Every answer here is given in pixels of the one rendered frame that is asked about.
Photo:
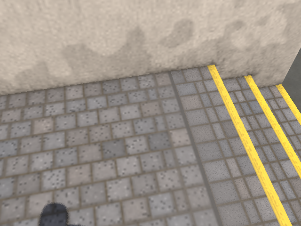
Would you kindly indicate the stairs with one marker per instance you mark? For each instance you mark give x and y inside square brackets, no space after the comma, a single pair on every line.
[273,124]

